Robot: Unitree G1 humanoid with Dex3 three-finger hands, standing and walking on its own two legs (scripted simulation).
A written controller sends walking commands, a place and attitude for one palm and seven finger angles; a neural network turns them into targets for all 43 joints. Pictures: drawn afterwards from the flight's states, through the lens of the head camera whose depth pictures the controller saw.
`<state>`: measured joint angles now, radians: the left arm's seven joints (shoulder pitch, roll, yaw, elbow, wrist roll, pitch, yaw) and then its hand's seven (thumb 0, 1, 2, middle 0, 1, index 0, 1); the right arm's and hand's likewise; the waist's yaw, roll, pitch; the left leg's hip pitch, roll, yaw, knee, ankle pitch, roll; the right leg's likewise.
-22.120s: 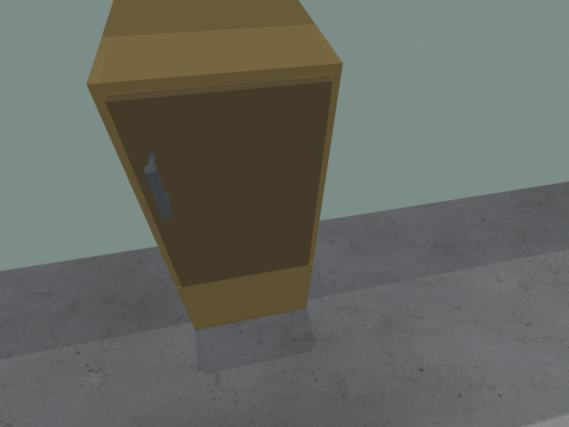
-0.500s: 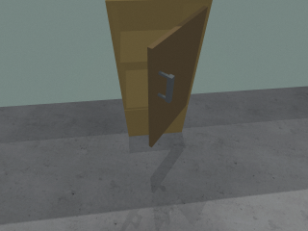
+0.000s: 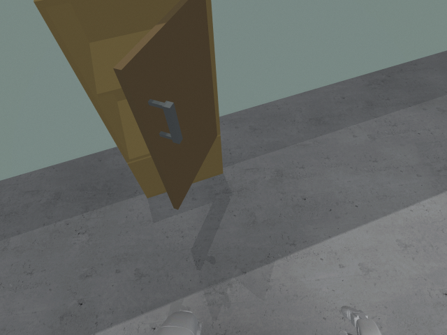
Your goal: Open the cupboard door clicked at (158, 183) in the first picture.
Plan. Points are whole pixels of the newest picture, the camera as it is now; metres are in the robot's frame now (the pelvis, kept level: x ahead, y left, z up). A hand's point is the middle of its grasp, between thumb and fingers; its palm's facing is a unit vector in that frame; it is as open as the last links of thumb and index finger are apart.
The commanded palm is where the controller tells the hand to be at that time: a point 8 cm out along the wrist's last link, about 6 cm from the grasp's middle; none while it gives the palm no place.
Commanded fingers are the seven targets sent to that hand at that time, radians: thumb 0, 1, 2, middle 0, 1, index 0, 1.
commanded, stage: walk to a spot facing it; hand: left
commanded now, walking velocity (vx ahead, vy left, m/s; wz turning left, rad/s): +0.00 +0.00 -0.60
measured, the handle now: (166, 121) +0.55 +0.20 +0.00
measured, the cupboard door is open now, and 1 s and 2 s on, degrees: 48 48 48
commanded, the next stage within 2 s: none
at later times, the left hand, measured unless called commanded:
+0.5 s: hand (128, 310) +0.16 +0.23 -0.17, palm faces -0.28 -0.93 -0.25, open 7.4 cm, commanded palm none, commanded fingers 0.00 0.90 0.90 -0.20 -0.30 -0.20 -0.30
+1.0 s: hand (181, 277) +0.24 +0.13 -0.19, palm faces -0.57 -0.80 -0.17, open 7.4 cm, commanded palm none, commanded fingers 0.00 0.90 0.90 -0.20 -0.30 -0.20 -0.30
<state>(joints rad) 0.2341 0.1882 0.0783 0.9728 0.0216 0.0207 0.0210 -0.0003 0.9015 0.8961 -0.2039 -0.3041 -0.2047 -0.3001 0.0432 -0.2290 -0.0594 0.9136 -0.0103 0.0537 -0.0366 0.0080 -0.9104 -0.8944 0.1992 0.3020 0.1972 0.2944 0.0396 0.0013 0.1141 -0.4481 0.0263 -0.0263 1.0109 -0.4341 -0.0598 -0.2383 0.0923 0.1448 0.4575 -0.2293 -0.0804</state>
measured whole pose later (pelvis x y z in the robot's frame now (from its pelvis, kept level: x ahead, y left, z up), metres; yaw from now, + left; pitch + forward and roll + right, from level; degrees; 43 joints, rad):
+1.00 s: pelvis +0.08 +0.02 -0.02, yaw -37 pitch +1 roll -1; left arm 0.23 0.22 0.07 0.94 0.03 0.04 -0.03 0.00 0.90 0.90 -0.21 -0.30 -0.21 -0.30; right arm 0.24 -0.21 -0.03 0.87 -0.03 -0.04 -0.01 0.01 -0.91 -0.89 0.20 0.30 0.20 0.29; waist -0.01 -0.02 0.04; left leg -0.30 0.05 0.08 0.61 -0.32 0.01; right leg -0.36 0.06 0.09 0.86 -0.48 -0.02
